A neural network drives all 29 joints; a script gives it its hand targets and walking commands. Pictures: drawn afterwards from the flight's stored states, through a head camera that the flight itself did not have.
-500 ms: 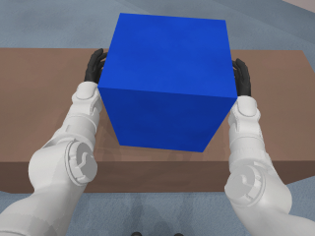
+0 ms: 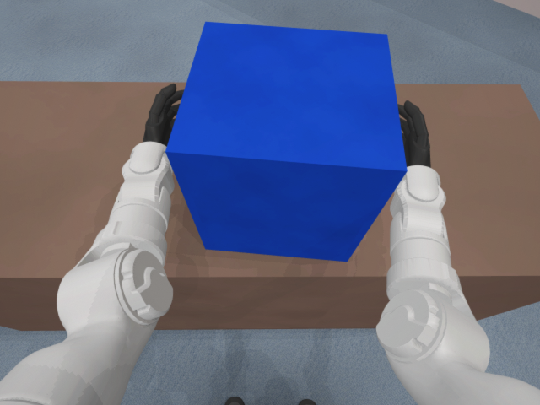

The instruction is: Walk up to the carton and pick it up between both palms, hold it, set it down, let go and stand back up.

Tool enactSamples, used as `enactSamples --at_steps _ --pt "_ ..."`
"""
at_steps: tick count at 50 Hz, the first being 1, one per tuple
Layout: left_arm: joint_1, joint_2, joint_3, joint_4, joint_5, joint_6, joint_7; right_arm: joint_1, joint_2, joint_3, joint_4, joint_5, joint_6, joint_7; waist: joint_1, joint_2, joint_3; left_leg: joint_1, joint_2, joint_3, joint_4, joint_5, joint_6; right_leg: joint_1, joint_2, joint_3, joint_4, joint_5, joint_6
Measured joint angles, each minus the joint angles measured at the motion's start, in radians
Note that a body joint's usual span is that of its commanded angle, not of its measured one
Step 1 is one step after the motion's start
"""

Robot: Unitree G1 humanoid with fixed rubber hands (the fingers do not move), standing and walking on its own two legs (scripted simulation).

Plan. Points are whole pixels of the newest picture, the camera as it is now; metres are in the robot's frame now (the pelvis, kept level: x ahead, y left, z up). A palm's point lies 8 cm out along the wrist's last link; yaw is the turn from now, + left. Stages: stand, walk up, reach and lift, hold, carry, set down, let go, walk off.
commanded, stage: set down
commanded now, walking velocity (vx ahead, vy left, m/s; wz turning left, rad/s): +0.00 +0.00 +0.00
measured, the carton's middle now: (284, 155) +0.51 -0.01 +0.00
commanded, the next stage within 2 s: none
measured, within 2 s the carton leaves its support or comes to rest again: neither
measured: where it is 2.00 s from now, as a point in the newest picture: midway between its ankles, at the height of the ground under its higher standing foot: outside the picture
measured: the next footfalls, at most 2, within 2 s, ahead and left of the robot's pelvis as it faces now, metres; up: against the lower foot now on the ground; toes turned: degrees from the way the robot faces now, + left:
none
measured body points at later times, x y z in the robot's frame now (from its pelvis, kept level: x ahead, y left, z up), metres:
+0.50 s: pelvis -0.01 +0.00 -0.01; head +0.09 +0.02 +0.42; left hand +0.50 +0.18 +0.07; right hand +0.47 -0.19 +0.07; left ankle -0.01 +0.11 -0.74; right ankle -0.01 -0.10 -0.74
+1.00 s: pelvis -0.04 -0.02 -0.04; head +0.10 +0.00 +0.39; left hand +0.50 +0.24 +0.10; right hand +0.48 -0.25 +0.08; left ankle -0.01 +0.11 -0.74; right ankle -0.01 -0.10 -0.74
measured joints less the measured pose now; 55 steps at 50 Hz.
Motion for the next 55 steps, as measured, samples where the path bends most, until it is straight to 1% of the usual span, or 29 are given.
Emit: enactSamples --at_steps 7,11,14,16,17,21,23,25,28,32,34,39,44,48,55 --pt "-0.003 0.003 0.006 0.007 0.004 -0.001 0.003 -0.002 -0.006 0.015 0.012 0.01 0.007 -0.002 -0.002 0.001 -0.004 -0.007 0.002 0.0 0.007 -0.002 0.0 -0.004 0.001 -0.001 0.001 0.001 0.0" --pt "-0.006 0.018 -0.031 0.023 -0.019 -0.001 0.013 -0.007 -0.017 0.033 0.035 0.027 0.008 -0.011 -0.009 0.002 -0.014 -0.02 0.003 -0.004 0.015 -0.004 -0.001 -0.013 0.002 -0.004 0.002 0.002 -0.002" --pt "-0.011 0.041 -0.085 0.063 -0.054 -0.014 0.032 -0.01 -0.038 0.071 0.079 0.066 0.007 -0.03 -0.013 0.001 -0.034 -0.04 0.006 -0.003 0.025 -0.007 -0.001 -0.031 0.005 -0.002 0.005 0.003 -0.003" --pt "-0.018 0.064 -0.15 0.103 -0.103 -0.022 0.05 -0.016 -0.067 0.124 0.131 0.118 0.008 -0.047 -0.017 0.001 -0.055 -0.061 0.01 -0.001 0.038 -0.012 -0.002 -0.049 0.007 0.0 0.011 0.003 -0.004" --pt "-0.024 0.079 -0.194 0.131 -0.139 -0.028 0.061 -0.022 -0.088 0.162 0.168 0.157 0.009 -0.057 -0.019 0.002 -0.067 -0.075 0.012 0.0 0.048 -0.016 -0.002 -0.062 0.009 0.001 0.015 0.003 -0.004" --pt "-0.077 0.141 -0.396 0.289 -0.329 -0.052 0.092 -0.072 -0.168 0.348 0.327 0.34 0.014 -0.091 -0.034 0.009 -0.13 -0.159 0.024 0.001 0.107 -0.038 -0.004 -0.136 0.017 0.005 0.05 -0.004 -0.007" --pt "-0.123 0.164 -0.495 0.375 -0.43 -0.069 0.097 -0.109 -0.196 0.433 0.394 0.419 0.016 -0.102 -0.045 0.011 -0.158 -0.206 0.03 -0.001 0.143 -0.051 -0.005 -0.181 0.02 0.005 0.077 -0.012 -0.009" --pt "-0.174 0.183 -0.577 0.444 -0.515 -0.091 0.097 -0.147 -0.217 0.504 0.448 0.488 0.014 -0.112 -0.054 0.009 -0.177 -0.249 0.036 -0.003 0.178 -0.063 -0.006 -0.221 0.023 0.005 0.107 -0.021 -0.011" --pt "-0.245 0.206 -0.667 0.504 -0.598 -0.111 0.091 -0.203 -0.242 0.571 0.511 0.573 0.004 -0.122 -0.064 0.006 -0.19 -0.299 0.042 -0.009 0.221 -0.076 -0.009 -0.268 0.026 0.003 0.145 -0.033 -0.015" --pt "-0.306 0.236 -0.743 0.559 -0.66 -0.117 0.069 -0.252 -0.288 0.638 0.579 0.669 -0.013 -0.124 -0.061 0.01 -0.188 -0.33 0.047 -0.019 0.252 -0.084 -0.014 -0.294 0.031 -0.001 0.168 -0.038 -0.02" --pt "-0.318 0.253 -0.786 0.581 -0.695 -0.12 0.058 -0.265 -0.315 0.663 0.605 0.709 -0.022 -0.118 -0.059 0.016 -0.19 -0.344 0.046 -0.025 0.263 -0.086 -0.016 -0.307 0.03 -0.005 0.178 -0.04 -0.021" --pt "-0.33 0.292 -0.9 0.609 -0.795 -0.132 0.041 -0.282 -0.387 0.736 0.644 0.804 -0.041 -0.081 -0.054 0.026 -0.207 -0.394 0.043 -0.039 0.29 -0.087 -0.019 -0.358 0.026 -0.014 0.216 -0.051 -0.026" --pt "-0.349 0.326 -0.967 0.606 -0.872 -0.145 0.021 -0.303 -0.43 0.793 0.644 0.873 -0.039 -0.048 -0.06 0.026 -0.223 -0.457 0.039 -0.052 0.317 -0.083 -0.023 -0.426 0.02 -0.023 0.263 -0.063 -0.033" --pt "-0.376 0.337 -0.997 0.602 -0.901 -0.139 0.01 -0.332 -0.444 0.819 0.641 0.911 -0.028 -0.034 -0.067 0.016 -0.23 -0.5 0.035 -0.059 0.333 -0.077 -0.027 -0.475 0.015 -0.027 0.296 -0.07 -0.039" --pt "-0.392 0.348 -0.983 0.551 -0.89 -0.12 0.006 -0.357 -0.445 0.821 0.59 0.927 -0.013 -0.043 -0.079 0.0 -0.236 -0.539 0.03 -0.071 0.335 -0.065 -0.032 -0.516 0.012 -0.033 0.313 -0.069 -0.046"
